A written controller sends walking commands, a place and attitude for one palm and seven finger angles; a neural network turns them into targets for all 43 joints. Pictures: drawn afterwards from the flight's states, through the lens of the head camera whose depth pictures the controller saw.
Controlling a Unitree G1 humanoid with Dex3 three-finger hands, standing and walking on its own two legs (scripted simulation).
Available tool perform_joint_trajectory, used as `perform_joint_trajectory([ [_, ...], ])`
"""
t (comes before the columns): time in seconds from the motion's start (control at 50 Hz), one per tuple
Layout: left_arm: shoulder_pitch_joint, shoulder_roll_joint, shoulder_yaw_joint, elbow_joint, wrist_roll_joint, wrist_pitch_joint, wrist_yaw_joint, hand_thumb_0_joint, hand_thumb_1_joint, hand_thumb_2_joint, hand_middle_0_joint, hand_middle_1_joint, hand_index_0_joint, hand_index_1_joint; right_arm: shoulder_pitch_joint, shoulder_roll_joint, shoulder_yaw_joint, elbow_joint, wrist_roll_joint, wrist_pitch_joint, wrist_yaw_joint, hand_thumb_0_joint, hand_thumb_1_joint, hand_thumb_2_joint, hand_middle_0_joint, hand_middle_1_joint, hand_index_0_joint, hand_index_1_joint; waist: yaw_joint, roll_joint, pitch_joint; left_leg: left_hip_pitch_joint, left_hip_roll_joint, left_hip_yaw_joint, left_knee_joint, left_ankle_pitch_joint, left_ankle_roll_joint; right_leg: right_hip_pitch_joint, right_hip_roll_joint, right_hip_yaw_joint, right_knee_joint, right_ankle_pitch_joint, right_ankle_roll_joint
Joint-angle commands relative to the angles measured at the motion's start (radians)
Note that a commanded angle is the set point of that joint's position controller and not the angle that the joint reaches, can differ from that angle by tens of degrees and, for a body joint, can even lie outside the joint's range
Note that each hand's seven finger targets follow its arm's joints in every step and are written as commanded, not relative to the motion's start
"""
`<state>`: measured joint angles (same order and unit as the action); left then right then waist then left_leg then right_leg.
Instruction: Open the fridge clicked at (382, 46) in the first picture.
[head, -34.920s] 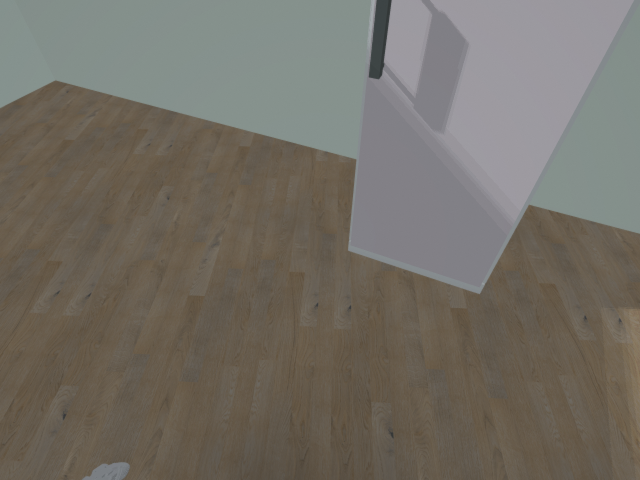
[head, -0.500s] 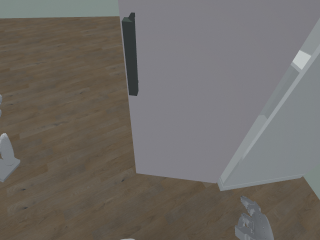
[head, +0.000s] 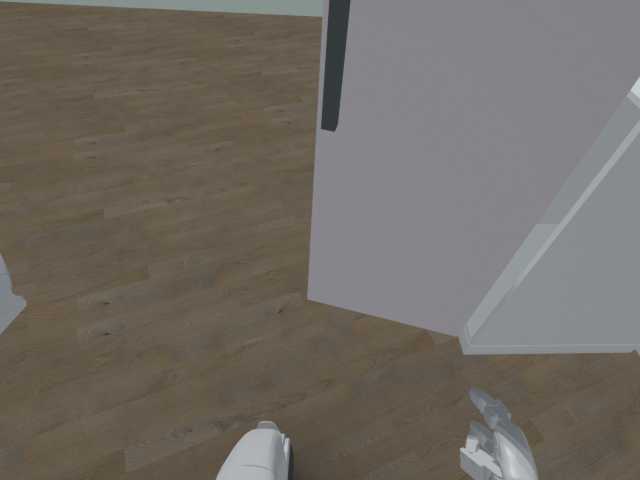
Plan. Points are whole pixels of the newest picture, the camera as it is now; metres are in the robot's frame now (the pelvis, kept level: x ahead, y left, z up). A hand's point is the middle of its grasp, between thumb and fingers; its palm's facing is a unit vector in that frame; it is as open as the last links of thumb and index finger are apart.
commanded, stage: stop stepping back and stand still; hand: left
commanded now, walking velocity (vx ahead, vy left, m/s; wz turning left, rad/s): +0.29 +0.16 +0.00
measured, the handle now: (337, 58) +0.72 +0.07 +0.18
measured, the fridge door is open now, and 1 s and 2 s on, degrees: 74 74 74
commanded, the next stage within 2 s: let the arm hang, fingers relaxed in 1.18 s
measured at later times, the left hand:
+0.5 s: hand out of the picture +0.14 +0.27 +0.21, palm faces +0.36 -0.81 -0.47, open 7.4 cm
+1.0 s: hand (14, 276) +0.21 +0.29 +0.20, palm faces +0.31 -0.80 -0.52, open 7.4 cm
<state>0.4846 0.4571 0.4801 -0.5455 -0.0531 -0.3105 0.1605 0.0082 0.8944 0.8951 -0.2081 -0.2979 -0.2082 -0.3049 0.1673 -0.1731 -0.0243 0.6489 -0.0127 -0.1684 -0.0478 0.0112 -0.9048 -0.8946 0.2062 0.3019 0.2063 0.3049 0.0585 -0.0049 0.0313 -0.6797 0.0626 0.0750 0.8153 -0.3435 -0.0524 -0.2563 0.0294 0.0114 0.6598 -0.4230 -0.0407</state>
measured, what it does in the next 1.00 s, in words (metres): steps on the spot: left foot, then right foot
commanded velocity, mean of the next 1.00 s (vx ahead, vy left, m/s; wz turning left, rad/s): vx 0.10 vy -0.05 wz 0.00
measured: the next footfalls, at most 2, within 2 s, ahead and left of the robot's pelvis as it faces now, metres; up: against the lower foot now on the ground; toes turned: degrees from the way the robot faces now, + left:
left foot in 0.16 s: +0.07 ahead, +0.15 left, -0.01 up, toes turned +0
right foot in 0.42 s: -0.03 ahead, -0.04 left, +0.00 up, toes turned -8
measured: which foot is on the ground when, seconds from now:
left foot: up 0.00-0.14, down 0.16-0.42, up 0.44-0.68, down 0.70-1.00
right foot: down 0.00-0.16, up 0.18-0.40, down 0.42-1.00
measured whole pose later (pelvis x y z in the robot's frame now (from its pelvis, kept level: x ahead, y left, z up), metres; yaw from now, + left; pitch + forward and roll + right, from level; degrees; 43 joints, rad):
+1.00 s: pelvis -0.03 +0.05 +0.02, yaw -7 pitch +2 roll -1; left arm 0.55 0.47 0.48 -0.50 -0.05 -0.26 0.15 0.01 0.89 0.89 -0.21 -0.30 -0.21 -0.30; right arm 0.20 -0.15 0.03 0.61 -0.01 -0.17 -0.04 0.01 -0.90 -0.89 0.21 0.30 0.21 0.31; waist -0.01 0.00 0.01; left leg -0.29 0.08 0.11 0.53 -0.27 -0.01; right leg -0.22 0.04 -0.03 0.48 -0.30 -0.03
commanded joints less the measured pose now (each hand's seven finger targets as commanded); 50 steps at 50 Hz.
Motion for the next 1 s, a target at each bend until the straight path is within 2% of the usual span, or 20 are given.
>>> perform_joint_trajectory([
  [0.0, -0.173, 0.165, 0.042, -0.133, 0.005, 0.003, -0.001, 0.000, 0.900, 0.900, -0.200, -0.300, -0.200, -0.300, -0.036, -0.105, -0.016, -0.146, 0.012, -0.035, -0.025, 0.000, -0.900, -0.900, 0.200, 0.300, 0.200, 0.300, -0.040, -0.283, -0.130, 0.162, -0.029, -0.117, 0.311, -0.075, 0.016, -0.082, -0.281, 0.325, -0.339, 0.358, -0.127],
  [0.04, -0.186, 0.134, 0.043, -0.043, 0.008, 0.034, 0.004, 0.000, 0.900, 0.900, -0.200, -0.300, -0.200, -0.300, -0.056, -0.128, -0.017, -0.142, 0.012, -0.040, -0.055, 0.000, -0.900, -0.900, 0.200, 0.300, 0.200, 0.300, -0.054, -0.296, -0.085, 0.347, -0.008, -0.089, 0.033, -0.032, 0.052, -0.144, -0.235, 0.205, -0.284, 0.291, -0.078],
  [0.1, -0.255, 0.080, -0.020, 0.033, 0.023, 0.041, 0.008, 0.000, 0.900, 0.900, -0.200, -0.300, -0.200, -0.300, -0.020, -0.159, -0.014, -0.112, 0.008, -0.046, -0.076, 0.000, -0.900, -0.900, 0.200, 0.300, 0.200, 0.300, -0.075, 0.114, -0.041, 0.550, -0.016, -0.063, -0.384, 0.017, 0.068, -0.216, -0.127, 0.122, -0.185, 0.028, -0.002],
  [0.14, -0.332, 0.080, -0.039, -0.063, 0.031, 0.016, 0.021, 0.000, 0.900, 0.900, -0.200, -0.300, -0.200, -0.300, -0.012, -0.190, -0.016, -0.151, 0.012, -0.065, -0.074, 0.000, -0.900, -0.900, 0.200, 0.300, 0.200, 0.300, -0.073, 0.360, -0.032, 0.470, 0.224, -0.428, -0.639, -0.254, 0.138, -0.232, -0.023, 0.032, 0.088, -0.043, 0.052],
  [0.18, -0.239, 0.128, 0.009, -0.062, 0.027, 0.012, 0.010, 0.000, 0.900, 0.900, -0.200, -0.300, -0.200, -0.300, -0.029, -0.178, -0.020, -0.157, 0.013, -0.061, -0.059, 0.000, -0.900, -0.900, 0.200, 0.300, 0.200, 0.300, -0.067, 0.208, -0.066, 0.348, 0.266, -0.461, -0.741, -0.506, 0.174, -0.157, 0.019, 0.013, 0.252, -0.055, 0.054],
  [0.2, -0.219, 0.148, 0.023, -0.145, 0.027, 0.021, 0.007, 0.000, 0.900, 0.900, -0.200, -0.300, -0.200, -0.300, -0.043, -0.164, -0.018, -0.162, 0.005, -0.063, -0.049, 0.000, -0.900, -0.900, 0.200, 0.300, 0.200, 0.300, -0.072, 0.289, -0.065, 0.305, 0.250, -0.479, -0.776, -0.545, 0.151, -0.145, 0.021, 0.004, 0.298, -0.052, 0.050],
  [0.26, -0.076, 0.133, 0.022, -0.298, 0.032, 0.026, 0.003, 0.000, 0.900, 0.900, -0.200, -0.300, -0.200, -0.300, -0.050, -0.153, -0.020, -0.191, 0.001, -0.071, -0.016, 0.000, -0.900, -0.900, 0.200, 0.300, 0.200, 0.300, -0.041, 0.266, -0.124, 0.276, 0.184, -0.253, -0.724, -0.393, 0.120, 0.025, 0.019, -0.072, 0.165, -0.001, 0.026],
  [0.34, 0.052, 0.152, 0.056, -0.243, 0.030, 0.065, 0.022, 0.000, 0.900, 0.900, -0.200, -0.300, -0.200, -0.300, -0.042, -0.146, -0.020, -0.201, -0.012, -0.022, -0.026, 0.000, -0.900, -0.900, 0.200, 0.300, 0.200, 0.300, -0.044, 0.229, -0.125, 0.167, 0.107, -0.106, -0.529, -0.360, 0.076, 0.270, 0.040, -0.134, -0.165, -0.054, -0.014],
  [0.36, 0.079, 0.164, 0.075, -0.185, 0.030, 0.077, 0.025, 0.000, 0.900, 0.900, -0.200, -0.300, -0.200, -0.300, -0.035, -0.142, -0.023, -0.193, -0.010, -0.007, -0.032, 0.000, -0.900, -0.900, 0.200, 0.300, 0.200, 0.300, -0.045, 0.121, -0.121, 0.144, 0.063, -0.056, -0.359, -0.304, 0.069, 0.271, -0.012, -0.053, -0.255, -0.071, -0.045],
  [0.4, -0.024, 0.200, 0.104, -0.166, 0.020, 0.087, 0.027, 0.000, 0.900, 0.900, -0.200, -0.300, -0.200, -0.300, -0.040, -0.139, -0.035, -0.186, 0.001, 0.026, -0.040, 0.000, -0.900, -0.900, 0.200, 0.300, 0.200, 0.300, -0.041, -0.227, -0.049, -0.050, -0.056, -0.028, 0.218, -0.152, 0.043, 0.132, -0.378, 0.531, -0.510, -0.249, -0.222],
  [0.44, -0.086, 0.254, 0.165, -0.101, 0.005, 0.045, 0.019, 0.000, 0.900, 0.900, -0.200, -0.300, -0.200, -0.300, -0.019, -0.137, -0.015, -0.131, -0.022, 0.016, -0.030, 0.000, -0.900, -0.900, 0.200, 0.300, 0.200, 0.300, -0.089, -0.107, -0.060, 0.043, 0.012, -0.070, 0.348, -0.019, 0.019, 0.015, -0.339, 0.379, -0.418, 0.118, -0.220],
  [0.46, -0.119, 0.185, 0.104, -0.061, 0.011, 0.047, 0.017, 0.000, 0.900, 0.900, -0.200, -0.300, -0.200, -0.300, -0.014, -0.111, -0.013, -0.132, 0.000, 0.019, -0.029, 0.000, -0.900, -0.900, 0.200, 0.300, 0.200, 0.300, -0.088, -0.169, -0.139, 0.026, -0.013, -0.064, 0.287, -0.037, 0.027, 0.067, -0.315, 0.383, -0.428, -0.106, -0.189],
  [0.5, -0.021, 0.108, 0.050, 0.085, 0.007, 0.067, 0.010, 0.000, 0.900, 0.900, -0.200, -0.300, -0.200, -0.300, -0.008, -0.154, -0.037, -0.125, 0.010, 0.026, -0.045, 0.000, -0.900, -0.900, 0.200, 0.300, 0.200, 0.300, -0.072, -0.085, 0.003, 0.081, 0.009, -0.069, 0.193, 0.003, 0.040, -0.062, -0.289, 0.335, -0.460, -0.184, -0.156],
  [0.62, -0.145, 0.093, -0.035, -0.033, 0.030, 0.037, 0.013, 0.000, 0.900, 0.900, -0.200, -0.300, -0.200, -0.300, -0.021, -0.154, -0.014, -0.125, -0.009, -0.029, -0.059, 0.000, -0.900, -0.900, 0.200, 0.300, 0.200, 0.300, -0.056, -0.124, -0.011, 0.416, -0.040, 0.049, -0.263, 0.047, 0.079, -0.074, -0.201, 0.146, -0.353, -0.053, -0.088],
  [0.66, -0.166, 0.145, 0.004, -0.148, 0.024, 0.022, 0.013, 0.000, 0.900, 0.900, -0.200, -0.300, -0.200, -0.300, -0.014, -0.183, -0.028, -0.138, -0.006, -0.050, -0.066, 0.000, -0.900, -0.900, 0.200, 0.300, 0.200, 0.300, -0.062, 0.026, -0.050, 0.549, 0.040, -0.075, -0.409, 0.064, 0.113, -0.102, -0.144, 0.092, -0.174, 0.054, -0.029],
  [0.7, -0.159, 0.181, 0.046, -0.266, 0.033, 0.000, 0.019, 0.000, 0.900, 0.900, -0.200, -0.300, -0.200, -0.300, -0.021, -0.194, -0.027, -0.165, -0.005, -0.054, -0.051, 0.000, -0.900, -0.900, 0.200, 0.300, 0.200, 0.300, -0.040, 0.256, -0.094, 0.619, 0.226, -0.344, -0.474, 0.312, 0.180, -0.181, -0.030, -0.014, 0.020, 0.084, 0.042],
  [0.74, -0.108, 0.217, 0.094, -0.278, 0.027, -0.005, 0.014, 0.000, 0.900, 0.900, -0.200, -0.300, -0.200, -0.300, -0.009, -0.156, -0.013, -0.142, -0.020, -0.063, -0.042, 0.000, -0.900, -0.900, 0.200, 0.300, 0.200, 0.300, -0.052, 0.313, -0.073, 0.515, 0.237, -0.333, -0.538, 0.312, 0.179, -0.114, -0.040, -0.009, 0.045, 0.003, 0.047],
  [0.84, 0.010, 0.157, 0.109, -0.167, 0.019, 0.011, 0.006, 0.000, 0.900, 0.900, -0.200, -0.300, -0.200, -0.300, 0.019, -0.162, -0.025, -0.153, 0.004, -0.070, -0.017, 0.000, -0.900, -0.900, 0.200, 0.300, 0.200, 0.300, -0.058, 0.189, -0.141, 0.476, 0.139, -0.087, -0.375, 0.485, 0.097, 0.098, -0.030, -0.027, -0.207, 0.324, 0.042],
  [0.92, 0.101, 0.115, 0.084, -0.060, -0.003, 0.031, -0.005, 0.000, 0.900, 0.900, -0.200, -0.300, -0.200, -0.300, 0.023, -0.159, -0.033, -0.166, 0.015, -0.038, -0.010, 0.000, -0.900, -0.900, 0.200, 0.300, 0.200, 0.300, -0.074, -0.009, -0.208, 0.458, 0.062, -0.032, -0.296, 0.405, 0.057, 0.143, -0.097, 0.086, -0.208, 0.672, 0.018],
  [0.98, 0.107, 0.117, 0.070, -0.049, -0.006, 0.046, -0.004, 0.000, 0.900, 0.900, -0.200, -0.300, -0.200, -0.300, 0.007, -0.152, -0.022, -0.169, 0.016, -0.017, -0.021, 0.000, -0.900, -0.900, 0.200, 0.300, 0.200, 0.300, -0.077, -0.032, -0.247, 0.503, 0.053, -0.023, -0.300, 0.476, 0.061, 0.147, -0.112, 0.085, -0.190, 0.793, 0.023],
])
